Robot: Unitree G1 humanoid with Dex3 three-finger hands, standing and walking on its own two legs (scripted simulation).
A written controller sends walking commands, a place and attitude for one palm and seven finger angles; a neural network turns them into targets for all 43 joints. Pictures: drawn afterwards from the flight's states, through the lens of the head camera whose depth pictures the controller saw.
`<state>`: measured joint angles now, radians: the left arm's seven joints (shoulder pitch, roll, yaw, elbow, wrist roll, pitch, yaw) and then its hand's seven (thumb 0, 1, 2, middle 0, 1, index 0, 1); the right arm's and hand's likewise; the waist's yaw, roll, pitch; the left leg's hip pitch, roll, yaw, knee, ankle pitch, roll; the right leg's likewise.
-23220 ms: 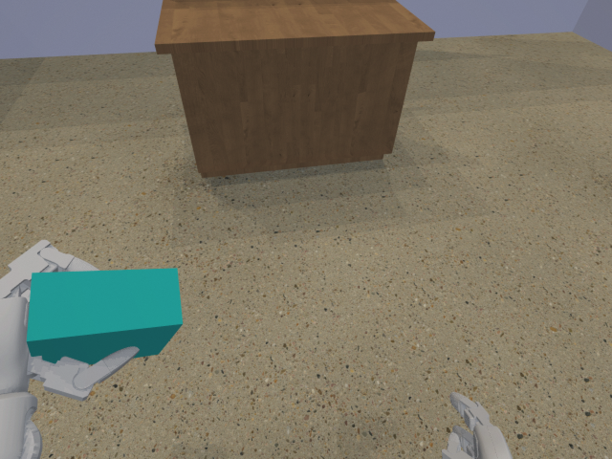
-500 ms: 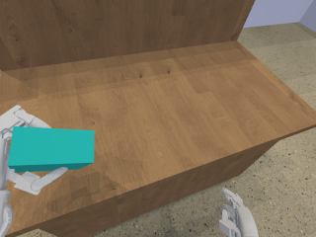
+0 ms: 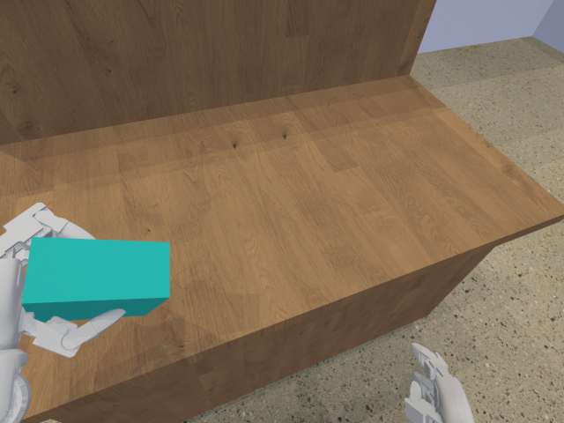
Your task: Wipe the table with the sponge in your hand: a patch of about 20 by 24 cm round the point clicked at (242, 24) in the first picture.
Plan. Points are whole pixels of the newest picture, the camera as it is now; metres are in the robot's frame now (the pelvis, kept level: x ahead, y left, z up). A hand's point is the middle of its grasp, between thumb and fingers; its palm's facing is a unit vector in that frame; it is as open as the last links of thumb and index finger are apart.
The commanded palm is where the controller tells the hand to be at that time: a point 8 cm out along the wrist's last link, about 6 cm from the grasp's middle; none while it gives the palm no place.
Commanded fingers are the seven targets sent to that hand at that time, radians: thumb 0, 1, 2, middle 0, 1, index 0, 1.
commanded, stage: come to a stop and stand still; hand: left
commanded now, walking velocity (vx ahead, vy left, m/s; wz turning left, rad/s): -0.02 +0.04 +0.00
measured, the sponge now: (118, 283) +0.23 +0.21 +0.13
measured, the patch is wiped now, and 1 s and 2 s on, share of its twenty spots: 0.00 0.00 0.00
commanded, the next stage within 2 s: look again from close up in 0.98 s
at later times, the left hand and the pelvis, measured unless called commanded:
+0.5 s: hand (91, 274) +0.23 +0.23 +0.15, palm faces +0.33 -0.86 -0.39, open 10.1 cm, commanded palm +0.17 +0.27 +0.17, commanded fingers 0.00 0.10 1.30 -1.20 -1.60 -1.20 -1.60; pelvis +0.01 -0.01 +0.00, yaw +0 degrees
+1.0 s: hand (60, 261) +0.24 +0.26 +0.15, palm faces +0.38 -0.85 -0.36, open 10.1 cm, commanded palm +0.18 +0.28 +0.17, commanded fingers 0.00 0.10 1.30 -1.20 -1.60 -1.20 -1.60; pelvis +0.01 +0.00 +0.00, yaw +0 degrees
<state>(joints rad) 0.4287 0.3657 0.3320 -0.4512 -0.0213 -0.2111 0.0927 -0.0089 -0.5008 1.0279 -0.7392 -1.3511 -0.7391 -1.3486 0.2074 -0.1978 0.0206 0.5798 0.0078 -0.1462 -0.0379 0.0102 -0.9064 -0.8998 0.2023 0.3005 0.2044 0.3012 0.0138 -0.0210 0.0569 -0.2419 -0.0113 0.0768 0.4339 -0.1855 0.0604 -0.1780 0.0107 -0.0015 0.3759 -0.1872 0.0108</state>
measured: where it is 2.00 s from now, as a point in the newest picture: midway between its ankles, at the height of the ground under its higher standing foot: outside the picture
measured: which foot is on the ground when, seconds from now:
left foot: down 0.00-1.00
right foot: down 0.00-1.00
